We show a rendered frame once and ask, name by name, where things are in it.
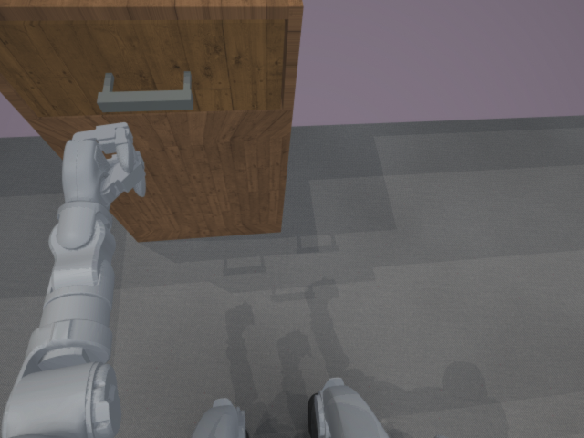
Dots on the robot left shin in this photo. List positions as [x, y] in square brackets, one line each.
[222, 402]

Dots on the handle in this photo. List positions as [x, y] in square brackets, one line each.
[122, 101]

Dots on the left robot forearm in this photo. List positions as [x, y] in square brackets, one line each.
[74, 328]

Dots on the robot shin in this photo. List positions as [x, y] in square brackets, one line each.
[222, 402]
[332, 382]

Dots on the robot left upper arm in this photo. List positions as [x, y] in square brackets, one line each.
[79, 401]

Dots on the left robot hand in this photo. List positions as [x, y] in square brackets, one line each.
[85, 167]

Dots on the drawer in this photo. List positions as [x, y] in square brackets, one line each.
[58, 67]

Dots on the robot right shin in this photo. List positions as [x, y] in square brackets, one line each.
[332, 382]

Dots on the cabinet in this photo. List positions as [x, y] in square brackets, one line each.
[208, 173]

